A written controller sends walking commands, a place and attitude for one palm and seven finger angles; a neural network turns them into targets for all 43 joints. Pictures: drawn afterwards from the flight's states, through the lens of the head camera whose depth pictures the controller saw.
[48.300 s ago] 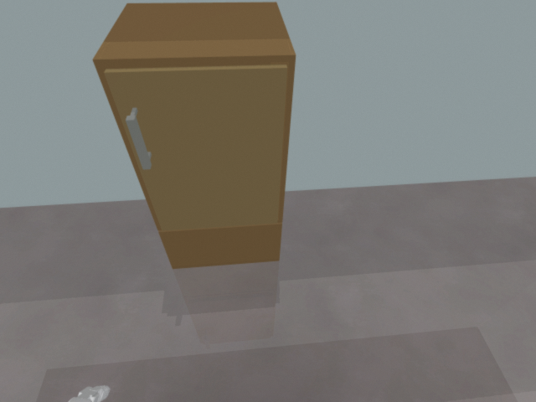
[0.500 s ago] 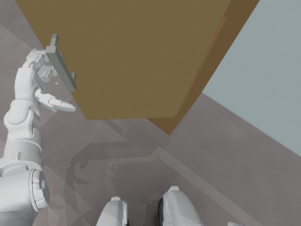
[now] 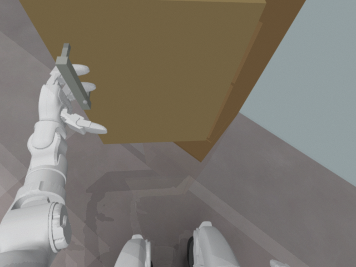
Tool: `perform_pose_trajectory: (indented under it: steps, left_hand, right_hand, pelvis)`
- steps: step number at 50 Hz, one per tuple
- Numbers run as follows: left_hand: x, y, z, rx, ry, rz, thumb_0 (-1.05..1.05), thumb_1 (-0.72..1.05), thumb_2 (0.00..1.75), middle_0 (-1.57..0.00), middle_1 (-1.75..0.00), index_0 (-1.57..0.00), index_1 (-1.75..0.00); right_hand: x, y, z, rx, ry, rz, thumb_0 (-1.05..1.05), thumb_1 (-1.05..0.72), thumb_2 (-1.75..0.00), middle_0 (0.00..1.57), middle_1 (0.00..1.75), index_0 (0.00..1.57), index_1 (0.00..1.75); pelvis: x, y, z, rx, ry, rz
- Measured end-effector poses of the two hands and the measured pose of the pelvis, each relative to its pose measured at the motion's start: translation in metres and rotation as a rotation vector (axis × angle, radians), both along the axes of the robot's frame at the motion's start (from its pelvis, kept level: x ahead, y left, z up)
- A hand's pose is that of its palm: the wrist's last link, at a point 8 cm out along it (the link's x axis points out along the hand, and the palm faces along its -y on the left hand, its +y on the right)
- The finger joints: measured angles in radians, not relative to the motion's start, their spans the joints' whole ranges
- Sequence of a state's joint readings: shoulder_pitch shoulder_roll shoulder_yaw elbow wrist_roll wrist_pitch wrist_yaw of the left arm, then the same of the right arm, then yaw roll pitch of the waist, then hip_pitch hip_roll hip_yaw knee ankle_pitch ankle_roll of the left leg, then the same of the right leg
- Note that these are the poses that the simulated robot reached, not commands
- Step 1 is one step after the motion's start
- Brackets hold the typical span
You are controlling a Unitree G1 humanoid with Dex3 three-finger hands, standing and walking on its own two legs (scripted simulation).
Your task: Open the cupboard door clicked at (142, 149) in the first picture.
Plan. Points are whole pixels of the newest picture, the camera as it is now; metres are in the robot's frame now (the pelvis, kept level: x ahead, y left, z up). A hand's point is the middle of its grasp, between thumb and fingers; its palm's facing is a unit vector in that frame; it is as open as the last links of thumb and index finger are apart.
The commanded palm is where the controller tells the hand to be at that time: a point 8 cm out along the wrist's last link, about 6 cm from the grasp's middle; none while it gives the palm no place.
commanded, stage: slide the fingers in behind the handle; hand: left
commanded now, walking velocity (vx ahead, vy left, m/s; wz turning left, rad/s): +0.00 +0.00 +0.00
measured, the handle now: (77, 79) +0.52 +0.21 +0.05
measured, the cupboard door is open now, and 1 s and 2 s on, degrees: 42 42 63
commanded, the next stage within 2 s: close the thumb around the handle in 0.54 s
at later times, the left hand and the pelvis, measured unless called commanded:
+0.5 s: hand (86, 100) +0.47 +0.19 +0.04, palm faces +0.02 -1.00 -0.02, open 14.1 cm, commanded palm +0.44 +0.22 +0.04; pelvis +0.00 +0.00 +0.00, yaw +1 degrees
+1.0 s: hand (86, 102) +0.46 +0.19 +0.04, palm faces +0.02 -1.00 -0.02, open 10.5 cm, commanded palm +0.44 +0.22 +0.04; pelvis +0.01 +0.00 +0.00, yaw +1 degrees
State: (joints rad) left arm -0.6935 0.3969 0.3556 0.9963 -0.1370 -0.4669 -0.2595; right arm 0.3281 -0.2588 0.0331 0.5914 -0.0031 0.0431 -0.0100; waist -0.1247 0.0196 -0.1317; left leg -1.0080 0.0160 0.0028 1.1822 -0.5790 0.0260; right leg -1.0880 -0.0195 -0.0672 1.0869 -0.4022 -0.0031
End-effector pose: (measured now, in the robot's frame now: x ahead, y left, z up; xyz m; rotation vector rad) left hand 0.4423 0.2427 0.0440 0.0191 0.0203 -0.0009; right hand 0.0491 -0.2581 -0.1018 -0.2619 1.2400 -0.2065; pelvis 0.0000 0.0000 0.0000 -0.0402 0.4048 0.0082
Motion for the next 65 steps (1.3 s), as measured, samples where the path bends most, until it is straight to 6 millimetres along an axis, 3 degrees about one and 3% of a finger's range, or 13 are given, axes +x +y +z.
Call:
perform_pose_trajectory:
  steps: [17, 37, 44, 60, 65]
  left_hand:
    - [0.003, -0.003, -0.001, 0.005, -0.002, 0.028, -0.01, -0.5, 0.3, -0.3, -1.2, -0.27, -1.2]
    - [0.004, -0.002, -0.001, 0.003, -0.001, 0.021, -0.01, -0.47, 0.31, -0.29, -1.2, -0.27, -1.2]
    - [0.0, -0.003, -0.001, 0.003, 0.0, 0.024, -0.01, -0.25, 0.41, -0.3, -1.22, -0.28, -1.22]
    - [0.001, 0.0, -0.001, 0.001, -0.002, 0.011, 0.0, 0.58, 0.76, -0.37, -1.31, -0.35, -1.31]
    - [0.004, 0.0, -0.003, -0.003, -0.001, 0.004, 0.01, 0.75, 0.84, -0.38, -1.33, -0.37, -1.33]
  right_hand:
    - [-0.008, -0.002, -0.007, 0.006, 0.044, 0.014, 0.01, -0.9, -0.9, 0.2, 0.3, 0.2, 0.3]
    - [0.003, 0.0, -0.003, 0.006, 0.034, 0.014, 0.01, -0.91, -0.9, 0.2, 0.3, 0.2, 0.3]
    - [0.007, 0.004, -0.003, 0.019, 0.025, 0.01, 0.01, -0.91, -0.9, 0.2, 0.3, 0.2, 0.3]
    - [0.009, 0.003, -0.002, 0.006, 0.017, 0.016, 0.01, -0.9, -0.9, 0.2, 0.3, 0.2, 0.3]
    - [0.006, 0.002, -0.002, -0.001, 0.02, 0.014, 0.01, -0.9, -0.9, 0.2, 0.3, 0.2, 0.3]
  pelvis:
    - [-0.003, -0.002, -0.003, 0.001, 0.008, 0.012]
    - [0.004, 0.0, 0.0, -0.002, 0.005, 0.012]
    - [0.006, 0.002, 0.002, -0.002, 0.003, 0.009]
    - [0.005, 0.002, 0.001, -0.003, 0.0, 0.01]
    - [0.003, 0.003, -0.001, -0.004, 0.004, 0.01]
